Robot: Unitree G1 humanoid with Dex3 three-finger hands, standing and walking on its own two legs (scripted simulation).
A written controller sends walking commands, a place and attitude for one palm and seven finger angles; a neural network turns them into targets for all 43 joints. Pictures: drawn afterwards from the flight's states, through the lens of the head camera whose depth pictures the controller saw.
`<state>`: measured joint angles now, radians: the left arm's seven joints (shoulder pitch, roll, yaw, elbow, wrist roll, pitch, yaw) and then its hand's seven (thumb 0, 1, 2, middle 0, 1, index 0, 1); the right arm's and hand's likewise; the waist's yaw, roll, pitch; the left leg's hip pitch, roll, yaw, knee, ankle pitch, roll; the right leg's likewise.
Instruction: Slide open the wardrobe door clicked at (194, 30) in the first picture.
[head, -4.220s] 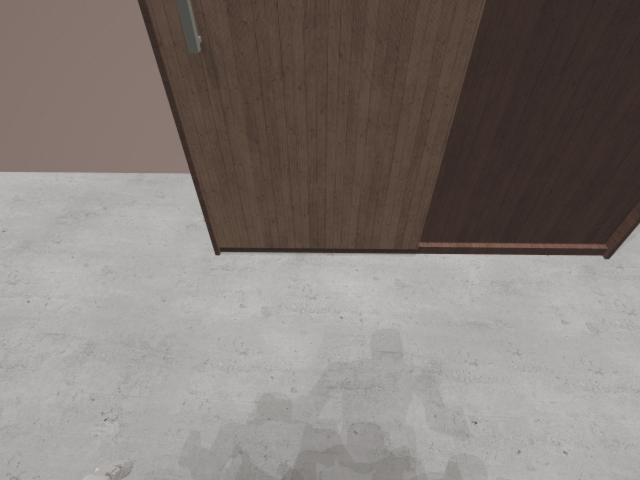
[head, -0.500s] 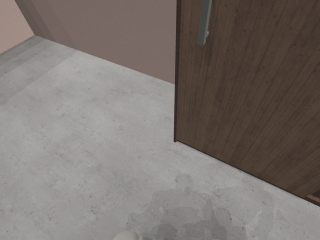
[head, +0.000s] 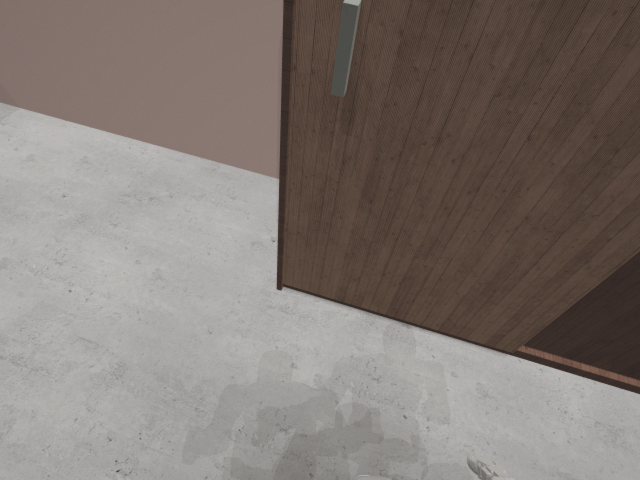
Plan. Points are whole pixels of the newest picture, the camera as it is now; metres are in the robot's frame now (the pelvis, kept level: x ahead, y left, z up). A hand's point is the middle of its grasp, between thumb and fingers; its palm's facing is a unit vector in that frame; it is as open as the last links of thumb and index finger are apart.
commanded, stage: turn to face it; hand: left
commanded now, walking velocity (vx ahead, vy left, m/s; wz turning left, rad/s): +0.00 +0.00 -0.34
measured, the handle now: (347, 45) +0.76 +0.04 +0.17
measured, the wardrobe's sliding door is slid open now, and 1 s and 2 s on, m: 0.00 0.00 0.00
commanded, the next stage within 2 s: take the last steps up to it in 0.20 s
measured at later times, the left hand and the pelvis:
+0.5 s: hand out of the picture +0.11 +0.13 -0.15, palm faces -0.15 -0.96 -0.21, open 7.4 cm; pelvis +0.00 -0.03 +0.00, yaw -10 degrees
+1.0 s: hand out of the picture +0.08 +0.20 -0.18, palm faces -0.09 -0.98 -0.15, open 7.4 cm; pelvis +0.14 +0.02 -0.01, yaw -12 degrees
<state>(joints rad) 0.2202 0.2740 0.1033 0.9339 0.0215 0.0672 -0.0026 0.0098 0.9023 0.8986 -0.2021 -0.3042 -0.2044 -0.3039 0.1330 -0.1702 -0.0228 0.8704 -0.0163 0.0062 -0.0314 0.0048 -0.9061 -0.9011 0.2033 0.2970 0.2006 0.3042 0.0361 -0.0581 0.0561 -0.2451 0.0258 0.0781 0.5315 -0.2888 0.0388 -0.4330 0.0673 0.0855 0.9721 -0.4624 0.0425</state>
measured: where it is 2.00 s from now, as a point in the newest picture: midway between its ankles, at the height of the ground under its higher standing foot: outside the picture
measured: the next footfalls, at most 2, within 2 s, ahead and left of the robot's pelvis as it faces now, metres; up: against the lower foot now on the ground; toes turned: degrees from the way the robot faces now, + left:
right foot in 0.42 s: +0.00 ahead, -0.13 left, +0.00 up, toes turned -15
left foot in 0.90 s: +0.23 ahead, +0.11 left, +0.00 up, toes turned -1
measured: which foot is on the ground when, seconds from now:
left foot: down 0.00-0.42, up 0.44-0.88, down 0.90-1.00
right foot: up 0.00-0.40, down 0.42-0.90, up 0.92-1.00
